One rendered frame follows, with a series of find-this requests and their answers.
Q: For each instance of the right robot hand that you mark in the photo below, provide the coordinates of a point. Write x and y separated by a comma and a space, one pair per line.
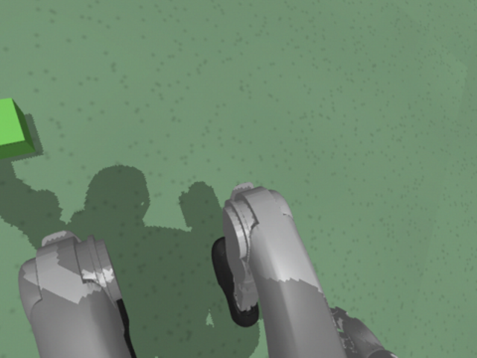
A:
357, 339

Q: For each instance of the right robot foot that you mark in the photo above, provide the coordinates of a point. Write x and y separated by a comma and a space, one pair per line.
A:
225, 280

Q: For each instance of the left robot foot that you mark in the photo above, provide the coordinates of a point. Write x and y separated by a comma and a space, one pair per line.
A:
125, 320

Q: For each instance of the carton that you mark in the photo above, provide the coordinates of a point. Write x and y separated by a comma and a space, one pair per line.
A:
15, 138

